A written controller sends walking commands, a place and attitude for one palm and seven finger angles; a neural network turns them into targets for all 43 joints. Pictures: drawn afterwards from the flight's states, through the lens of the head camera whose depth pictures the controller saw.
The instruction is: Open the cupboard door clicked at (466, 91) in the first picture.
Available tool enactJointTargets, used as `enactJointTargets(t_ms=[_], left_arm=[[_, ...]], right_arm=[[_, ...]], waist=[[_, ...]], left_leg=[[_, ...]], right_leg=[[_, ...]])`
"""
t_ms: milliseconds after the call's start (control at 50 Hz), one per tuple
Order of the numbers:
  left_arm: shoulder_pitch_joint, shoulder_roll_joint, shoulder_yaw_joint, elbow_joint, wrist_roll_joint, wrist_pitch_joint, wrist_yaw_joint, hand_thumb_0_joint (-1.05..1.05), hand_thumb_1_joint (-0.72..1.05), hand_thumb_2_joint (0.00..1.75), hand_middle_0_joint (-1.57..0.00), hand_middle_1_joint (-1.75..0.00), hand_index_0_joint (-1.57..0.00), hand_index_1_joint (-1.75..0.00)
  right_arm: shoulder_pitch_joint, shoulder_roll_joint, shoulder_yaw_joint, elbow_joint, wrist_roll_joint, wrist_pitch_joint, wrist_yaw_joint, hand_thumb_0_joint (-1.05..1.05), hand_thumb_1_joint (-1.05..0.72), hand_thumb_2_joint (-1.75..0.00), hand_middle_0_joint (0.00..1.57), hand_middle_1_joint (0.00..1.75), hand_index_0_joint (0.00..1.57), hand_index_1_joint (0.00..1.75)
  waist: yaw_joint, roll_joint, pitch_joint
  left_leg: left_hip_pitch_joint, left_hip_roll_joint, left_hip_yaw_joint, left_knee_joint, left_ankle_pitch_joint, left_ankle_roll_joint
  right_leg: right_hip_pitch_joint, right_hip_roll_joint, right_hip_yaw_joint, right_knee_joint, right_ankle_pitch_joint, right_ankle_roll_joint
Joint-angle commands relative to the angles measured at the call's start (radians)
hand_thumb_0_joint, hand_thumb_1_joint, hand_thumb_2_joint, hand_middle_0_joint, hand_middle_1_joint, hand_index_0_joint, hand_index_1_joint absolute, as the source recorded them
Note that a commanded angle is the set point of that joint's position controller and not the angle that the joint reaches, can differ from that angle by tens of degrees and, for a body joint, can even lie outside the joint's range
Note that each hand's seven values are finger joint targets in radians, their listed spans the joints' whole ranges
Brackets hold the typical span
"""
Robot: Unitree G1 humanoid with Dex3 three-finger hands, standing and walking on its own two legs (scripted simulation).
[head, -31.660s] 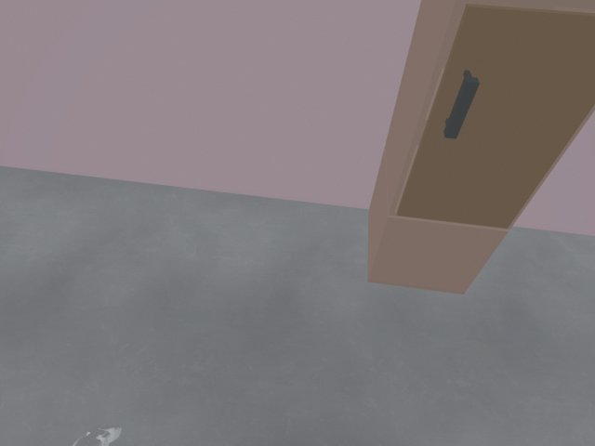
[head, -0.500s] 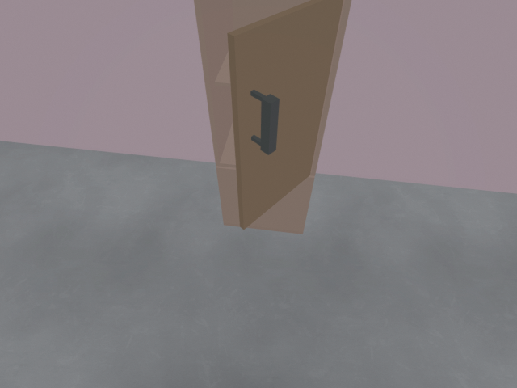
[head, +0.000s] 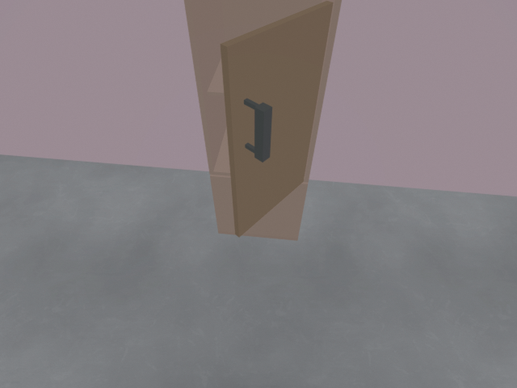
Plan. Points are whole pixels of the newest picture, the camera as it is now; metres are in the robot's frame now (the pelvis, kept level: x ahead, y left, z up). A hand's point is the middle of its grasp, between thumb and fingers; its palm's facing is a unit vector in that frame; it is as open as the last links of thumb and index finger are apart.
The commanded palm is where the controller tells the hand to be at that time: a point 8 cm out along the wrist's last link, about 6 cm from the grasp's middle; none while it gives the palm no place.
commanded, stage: let the arm hang, fingers relaxed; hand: left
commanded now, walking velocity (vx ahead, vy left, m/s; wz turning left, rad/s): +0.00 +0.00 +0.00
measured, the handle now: (255, 130) +0.62 +0.04 +0.05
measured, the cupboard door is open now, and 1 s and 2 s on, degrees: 54 54 54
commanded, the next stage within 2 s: look to check the result in 0.06 s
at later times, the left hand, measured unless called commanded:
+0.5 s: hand out of the picture +0.00 +0.16 -0.17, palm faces +0.05 -0.98 -0.19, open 7.4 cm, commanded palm none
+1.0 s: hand out of the picture +0.02 +0.16 -0.18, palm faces +0.02 -0.98 -0.19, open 7.4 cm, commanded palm none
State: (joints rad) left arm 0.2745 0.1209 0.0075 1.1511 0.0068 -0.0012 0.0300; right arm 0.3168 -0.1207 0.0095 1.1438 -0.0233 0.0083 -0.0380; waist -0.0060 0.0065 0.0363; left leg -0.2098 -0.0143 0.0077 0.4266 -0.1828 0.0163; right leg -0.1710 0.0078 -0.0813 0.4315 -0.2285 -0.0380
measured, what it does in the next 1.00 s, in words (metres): stands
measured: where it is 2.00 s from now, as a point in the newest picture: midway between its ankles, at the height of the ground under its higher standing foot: outside the picture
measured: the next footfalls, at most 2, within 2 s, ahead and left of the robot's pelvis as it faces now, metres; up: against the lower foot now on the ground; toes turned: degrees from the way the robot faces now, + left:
left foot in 1.80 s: +0.13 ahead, +0.07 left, +0.00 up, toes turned -30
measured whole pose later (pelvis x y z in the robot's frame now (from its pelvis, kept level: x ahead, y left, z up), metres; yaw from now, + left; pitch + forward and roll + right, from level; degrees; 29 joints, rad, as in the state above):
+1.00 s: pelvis +0.02 -0.01 +0.00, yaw -3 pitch -1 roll +0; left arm 0.27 0.14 0.04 1.12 0.01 0.02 0.02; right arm 0.24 -0.14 -0.02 1.11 -0.02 0.03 -0.05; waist 0.01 0.01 0.06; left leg -0.21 0.03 0.05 0.50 -0.26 0.00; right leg -0.18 0.05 -0.03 0.48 -0.27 -0.05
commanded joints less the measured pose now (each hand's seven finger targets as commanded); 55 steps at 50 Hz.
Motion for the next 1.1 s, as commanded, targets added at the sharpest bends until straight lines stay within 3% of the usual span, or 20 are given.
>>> enactJointTargets(t_ms=[0,20,160,400,460,760,880,960,1000,1020,1060,1080], left_arm=[[0.080,0.111,0.026,-0.019,-0.001,-0.008,0.006,0.00,0.90,0.90,-0.20,-0.30,-0.20,-0.30],[0.084,0.109,0.027,-0.020,0.000,-0.009,0.007,0.00,0.90,0.90,-0.20,-0.30,-0.20,-0.30],[0.086,0.104,0.025,-0.017,-0.001,-0.012,0.008,0.00,0.90,0.90,-0.20,-0.30,-0.20,-0.30],[0.087,0.107,0.022,-0.014,-0.001,-0.014,0.009,0.00,0.90,0.90,-0.20,-0.30,-0.20,-0.30],[0.081,0.111,0.022,-0.014,-0.001,-0.014,0.009,0.00,0.90,0.90,-0.20,-0.30,-0.20,-0.30],[0.077,0.118,0.023,-0.016,-0.003,-0.019,0.009,0.00,0.90,0.90,-0.20,-0.30,-0.20,-0.30],[0.047,0.154,0.059,-0.052,0.004,0.007,0.004,0.00,0.90,0.90,-0.20,-0.30,-0.20,-0.30],[0.017,0.176,0.081,-0.088,0.009,0.022,-0.004,0.00,0.90,0.90,-0.20,-0.30,-0.20,-0.30],[0.005,0.179,0.089,-0.107,0.009,0.025,-0.008,0.00,0.90,0.90,-0.20,-0.30,-0.20,-0.30],[0.002,0.172,0.089,-0.114,0.010,0.026,-0.009,0.00,0.90,0.90,-0.20,-0.30,-0.20,-0.30],[-0.025,0.163,0.091,-0.143,0.010,0.031,-0.018,0.00,0.90,0.90,-0.20,-0.30,-0.20,-0.30],[-0.030,0.148,0.091,-0.158,0.011,0.034,-0.022,0.00,0.90,0.90,-0.20,-0.30,-0.20,-0.30]], right_arm=[[0.059,-0.080,-0.016,-0.018,0.000,-0.010,-0.002,0.00,-0.90,-0.90,0.20,0.30,0.20,0.30],[0.061,-0.079,-0.018,-0.021,0.002,-0.009,-0.003,0.00,-0.90,-0.90,0.20,0.30,0.20,0.30],[0.061,-0.085,-0.017,-0.016,0.003,-0.013,-0.004,0.00,-0.90,-0.90,0.20,0.30,0.20,0.30],[0.042,-0.087,-0.017,-0.012,0.003,-0.010,-0.003,0.00,-0.90,-0.90,0.20,0.30,0.20,0.30],[0.039,-0.088,-0.015,-0.007,0.003,-0.011,-0.002,0.00,-0.90,-0.90,0.20,0.30,0.20,0.30],[0.023,-0.098,-0.014,-0.003,0.004,-0.015,-0.005,0.00,-0.90,-0.90,0.20,0.30,0.20,0.30],[0.019,-0.116,-0.042,-0.028,0.004,0.009,-0.017,0.00,-0.90,-0.90,0.20,0.30,0.20,0.30],[-0.003,-0.127,-0.060,-0.067,0.003,0.016,-0.019,0.00,-0.90,-0.90,0.20,0.30,0.20,0.30],[-0.012,-0.139,-0.068,-0.087,0.003,0.014,-0.021,0.00,-0.90,-0.90,0.20,0.30,0.20,0.30],[-0.020,-0.148,-0.072,-0.097,0.002,0.014,-0.021,0.00,-0.90,-0.90,0.20,0.30,0.20,0.30],[-0.006,-0.186,-0.080,-0.109,-0.002,0.007,-0.025,0.00,-0.90,-0.90,0.20,0.30,0.20,0.30],[0.000,-0.213,-0.087,-0.117,-0.005,0.004,-0.027,0.00,-0.90,-0.90,0.20,0.30,0.20,0.30]], waist=[[0.003,0.040,0.063],[0.004,0.017,0.060],[0.001,0.015,0.032],[-0.001,-0.017,0.062],[-0.001,0.006,0.059],[0.003,0.005,0.032],[-0.005,-0.027,0.035],[-0.009,-0.050,0.032],[-0.009,-0.029,0.019],[-0.007,0.011,0.019],[-0.014,0.109,0.016],[-0.014,0.188,0.012]], left_leg=[[-0.049,0.095,-0.092,-0.101,-0.018,0.019],[-0.042,0.097,-0.094,-0.094,-0.009,0.020],[-0.012,0.103,-0.094,-0.089,0.050,0.022],[0.004,0.098,-0.082,-0.088,0.047,0.019],[0.002,0.099,-0.084,-0.091,0.051,0.018],[0.023,0.101,-0.081,-0.081,0.123,0.015],[0.010,0.118,-0.009,0.007,0.058,0.003],[0.003,0.119,0.028,0.059,-0.008,-0.006],[0.020,0.138,0.021,0.053,-0.011,-0.001],[0.031,0.156,0.006,0.039,-0.012,0.006],[0.059,0.247,-0.090,-0.050,0.000,0.052],[0.061,0.327,-0.167,-0.112,0.005,0.099]], right_leg=[[-0.041,-0.116,0.116,-0.113,-0.047,-0.018],[-0.040,-0.113,0.113,-0.112,-0.045,-0.018],[-0.020,-0.116,0.109,-0.103,0.010,-0.015],[-0.042,-0.118,0.117,-0.123,-0.003,-0.014],[-0.035,-0.117,0.116,-0.120,0.002,-0.013],[0.011,-0.122,0.111,-0.118,0.087,-0.014],[-0.036,-0.136,0.173,-0.073,0.176,-0.034],[-0.095,-0.146,0.229,-0.052,0.156,-0.056],[-0.123,-0.127,0.240,-0.021,0.167,-0.053],[-0.147,-0.107,0.234,0.000,0.152,-0.045],[-0.204,-0.035,0.177,0.122,0.111,-0.016],[-0.235,0.004,0.126,0.246,0.000,0.000]])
